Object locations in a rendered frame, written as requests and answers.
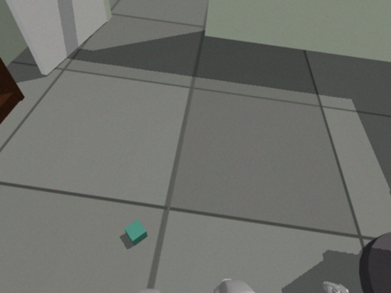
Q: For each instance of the right robot hand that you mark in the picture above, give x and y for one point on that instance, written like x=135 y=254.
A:
x=334 y=288

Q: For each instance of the bookshelf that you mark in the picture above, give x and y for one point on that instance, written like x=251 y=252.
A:
x=10 y=94

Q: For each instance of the cube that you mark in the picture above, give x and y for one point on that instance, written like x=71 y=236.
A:
x=136 y=232

